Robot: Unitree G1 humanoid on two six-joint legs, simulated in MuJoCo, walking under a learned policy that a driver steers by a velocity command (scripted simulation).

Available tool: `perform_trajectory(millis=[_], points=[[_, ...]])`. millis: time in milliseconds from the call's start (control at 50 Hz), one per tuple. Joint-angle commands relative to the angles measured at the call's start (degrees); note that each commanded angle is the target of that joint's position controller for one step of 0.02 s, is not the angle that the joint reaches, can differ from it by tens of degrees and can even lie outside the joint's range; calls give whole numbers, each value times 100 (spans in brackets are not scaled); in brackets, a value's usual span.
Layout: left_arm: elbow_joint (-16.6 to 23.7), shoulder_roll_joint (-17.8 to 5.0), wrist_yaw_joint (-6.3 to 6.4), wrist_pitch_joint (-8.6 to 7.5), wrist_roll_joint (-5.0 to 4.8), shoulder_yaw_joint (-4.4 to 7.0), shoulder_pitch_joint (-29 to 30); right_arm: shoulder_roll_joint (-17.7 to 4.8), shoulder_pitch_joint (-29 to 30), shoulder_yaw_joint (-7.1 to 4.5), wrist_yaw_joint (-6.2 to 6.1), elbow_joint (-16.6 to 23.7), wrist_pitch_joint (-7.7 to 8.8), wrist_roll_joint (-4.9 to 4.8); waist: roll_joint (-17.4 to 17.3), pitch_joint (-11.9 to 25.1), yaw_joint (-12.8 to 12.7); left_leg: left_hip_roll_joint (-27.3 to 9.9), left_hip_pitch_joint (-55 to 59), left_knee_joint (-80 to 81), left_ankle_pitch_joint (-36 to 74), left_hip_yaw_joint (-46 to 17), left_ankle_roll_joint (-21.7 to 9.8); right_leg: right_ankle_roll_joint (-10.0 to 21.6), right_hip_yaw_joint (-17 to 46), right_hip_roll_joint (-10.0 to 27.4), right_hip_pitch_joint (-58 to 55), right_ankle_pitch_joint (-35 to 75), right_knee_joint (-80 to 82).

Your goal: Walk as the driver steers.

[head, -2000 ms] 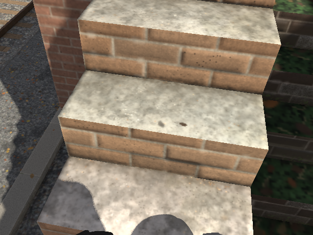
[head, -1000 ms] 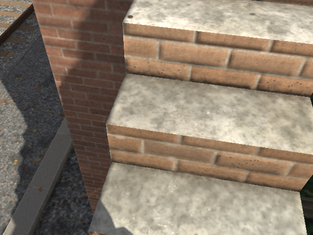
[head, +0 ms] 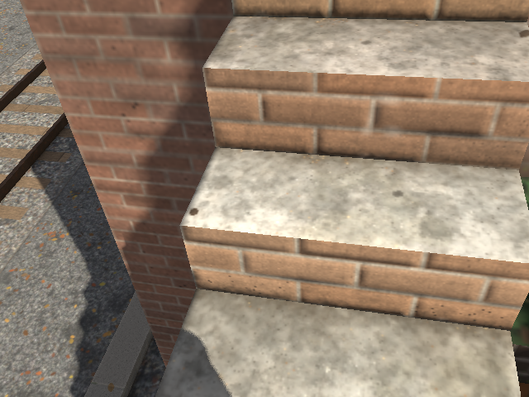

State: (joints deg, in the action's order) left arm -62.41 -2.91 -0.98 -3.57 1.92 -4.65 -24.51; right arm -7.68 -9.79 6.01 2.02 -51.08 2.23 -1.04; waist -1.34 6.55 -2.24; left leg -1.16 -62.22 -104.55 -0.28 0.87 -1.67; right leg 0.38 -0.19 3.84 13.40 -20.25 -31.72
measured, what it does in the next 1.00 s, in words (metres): steps on the spot: left foot, then right foot 0.18 m higher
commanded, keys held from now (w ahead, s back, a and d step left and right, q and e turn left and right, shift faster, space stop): no key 0.92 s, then w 0.08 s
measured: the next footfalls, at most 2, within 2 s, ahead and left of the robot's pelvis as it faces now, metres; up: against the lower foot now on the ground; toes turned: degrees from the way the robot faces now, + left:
left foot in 0.12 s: +0.05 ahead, +0.20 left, +0.00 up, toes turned +3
right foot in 0.30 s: +0.02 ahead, -0.08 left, +0.18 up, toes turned +3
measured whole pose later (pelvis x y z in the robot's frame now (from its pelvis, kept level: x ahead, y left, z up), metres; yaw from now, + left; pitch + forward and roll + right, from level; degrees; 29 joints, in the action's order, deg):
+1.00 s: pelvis +0.06 -0.02 +0.00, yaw -2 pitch +1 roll +1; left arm -64.3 -8.5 -1.0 1.4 1.8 -3.4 -16.2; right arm -13.2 -6.2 1.6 2.7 -53.7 -2.3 -0.3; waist 0.5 1.9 0.1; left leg -3.6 -19.5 -48.6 -27.4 0.8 0.0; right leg 3.0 -1.6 -0.9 4.8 -22.0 -25.5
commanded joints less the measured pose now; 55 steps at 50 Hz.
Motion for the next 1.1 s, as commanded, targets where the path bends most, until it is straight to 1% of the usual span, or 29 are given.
perform_trajectory(millis=[20, 40, 80, 120, 140, 160, 180, 220, 280, 360, 420, 460, 480, 520, 560, 620, 640, 680, 700, 720, 800, 840, 860, 880, 900, 920, 960, 1000, 1100], points=[[439, -1027, 104, 36, -273, 240, 622, 96, 1419, 188, -17, 769, 49, 75, 1175, -803, -43, -378, 1622, 3538, -964, 718, 60, 1119, 659, 926, 981, 897, 2158], [285, -814, 138, 172, -320, 180, 351, -129, 1393, 106, -21, 627, 24, 94, 593, -880, -77, -24, 2099, 4561, -1418, 1007, 126, 1048, 259, 404, 408, 1742, 1936], [291, -1527, 147, 345, -47, 382, 33, -816, 833, -223, -53, 632, 49, 13, 760, -523, 151, 301, 3305, 7292, -539, 805, 39, 943, 439, 280, -1232, 5405, 852], [396, -1687, 110, 345, -149, 488, 12, -983, -275, -359, -131, 163, 60, -94, 1023, -4, 400, -164, 4796, 10067, 1262, 287, -74, 670, 395, 55, -1682, 4376, -624], [536, -1433, -24, 242, -17, 465, 67, -831, -676, -261, -203, -276, -3, -91, 315, -187, 181, -849, 6294, 9813, 3449, -242, -43, 614, 405, -258, 171, 1361, -1948], [461, -520, -206, -42, 72, 381, -250, -1345, -1706, -408, -307, -635, -202, 98, -1697, 661, 207, -1883, 9363, 6967, 9852, -1004, -430, 302, 528, -1151, 3234, -1222, -3833], [236, -565, -269, -228, -178, 403, -351, -1073, -2529, -355, -374, -627, -280, 312, -1595, 1898, 681, -2498, 9378, 7078, 9555, -1239, -1135, 172, 1041, -1130, 3566, -1431, -5742], [495, -607, -333, -60, -516, 394, 682, -785, -1269, -344, -361, -514, -347, 410, -1110, 567, 283, -2273, 7532, 8028, 5561, -1103, -1357, -107, 830, -673, 4067, -1723, -7518], [749, -899, -209, 361, -264, 372, 558, -279, 1226, -145, -278, -29, -186, 278, -508, -319, -706, -1558, 4813, 8595, 4218, 97, -861, -541, 374, -327, 1953, -1645, -6475], [803, -989, -93, 397, 42, 249, 472, -1427, 1323, -407, -215, 67, -100, -23, -647, -373, -907, -999, 5827, 7883, 5977, 651, -605, -119, 43, -269, 526, -161, -1048], [313, -1112, -121, 425, 26, 279, 248, -1344, 415, -498, -130, 414, -194, -94, -209, -360, -40, -753, 7498, 6095, 3534, -32, -603, 195, 23, -268, 213, 3581, 3483], [91, -1204, 70, 572, 108, 248, 570, -350, -672, -414, 169, 38, 81, 57, 2007, -590, 747, 463, 3066, 3264, -3574, -130, -172, 365, 585, 988, -2690, 11562, 621], [233, -1038, 75, 573, 173, 194, 561, 19, -886, -335, 267, -158, 163, -31, 1798, -160, 707, 451, 3137, 2383, -3762, -785, -114, 771, 320, 1151, -2163, 11896, 412], [503, -1277, 14, 654, 14, 298, 1449, -451, -538, -404, 251, -175, 99, -53, 860, -318, 849, 134, 3406, 3273, -3509, -391, 185, 1035, -54, 875, -1387, 8955, 697], [725, -1764, 64, 681, -325, 502, 1854, -596, 269, -323, 142, 20, -77, 144, 434, -504, 658, 146, 3922, 5777, -2633, 693, 383, 695, -91, 591, -1273, 9457, 421], [854, -1799, 210, 662, -166, 595, 1262, -1141, -72, -514, 15, -406, -201, -35, 520, -464, 384, 446, 3777, 8521, -380, 1016, 46, 203, 186, 258, -2725, 9294, -523], [894, -1711, 101, 537, -137, 604, 998, -984, 59, -469, -55, -526, -250, -34, 464, -462, 62, 274, 4194, 9470, 343, 894, -57, 151, 394, 193, -2542, 7931, -844], [720, -1109, -237, 310, -82, 543, 932, -282, -186, -172, -311, -878, -361, 190, -627, -383, -139, -731, 6527, 8855, 3971, -168, -509, 43, 353, -494, 458, 755, -2306], [521, -844, -353, 180, -149, 493, 880, -424, -358, -130, -435, -720, -337, 459, -1248, -213, 48, -1600, 6872, 7941, 6282, -552, -1144, -232, 309, -776, 1619, -1538, -4212], [328, -883, -370, 156, -269, 516, 650, -384, -247, -87, -518, -469, -280, 650, -915, 329, 48, -1909, 6635, 7923, 6313, -504, -1560, -288, 608, -644, 1633, -1847, -5356], [438, -933, -202, 328, -227, 409, 539, -1050, 1609, -384, -468, 54, -380, 176, -75, -624, -748, -1481, 5062, 8319, 4020, 128, -989, -412, 713, 384, 928, -1774, -2458], [343, -1081, -237, 253, -149, 426, 733, -1120, 830, -439, -404, 114, -529, -103, 705, -477, -429, -902, 6575, 7068, 5416, 195, -699, -116, -238, -289, 628, 920, 1149], [350, -1086, -215, 211, -113, 401, 986, -1653, 523, -635, -346, 290, -581, -248, 15, -306, -14, -955, 7403, 6523, 5538, -279, -714, 30, -438, -480, 756, 1553, 2293], [270, -1205, -150, 249, -66, 376, 1029, -1623, 47, -686, -229, 306, -526, -140, 335, 43, 397, -918, 6741, 6138, 3286, -501, -699, 131, 38, -84, -384, 3493, 2384], [14, -1327, -84, 340, -115, 325, 736, -872, -585, -553, -22, 109, -466, 232, 1921, 523, 802, -364, 4777, 5428, -1666, -64, -423, 178, 665, 787, -2320, 8375, 726], [222, -883, -49, 375, -126, 108, 956, -339, -767, -430, 128, -243, -428, 221, 2025, 286, 681, -155, 4151, 4903, -3140, -88, -129, 789, 658, 1307, -1948, 9345, 303], [267, -805, -45, 465, 92, 39, 1176, -272, -105, -342, 251, -259, -356, -10, 1084, -300, 462, -250, 4290, 5053, -3170, -46, 201, 1138, 440, 1044, -689, 6504, 906], [30, -959, -83, 265, -60, 83, 1052, -534, 404, -368, 7, -145, -548, 111, 408, -706, 351, -168, 4250, 5519, -2759, 210, 348, 953, 755, 1112, -465, 5824, 1199], [-223, -1494, -55, 100, -132, 253, 888, -727, -7, -439, -321, -368, -615, 139, 773, -923, 364, 66, 4709, 6827, -2026, 594, -8, 942, 857, 832, -519, 4284, 1374]])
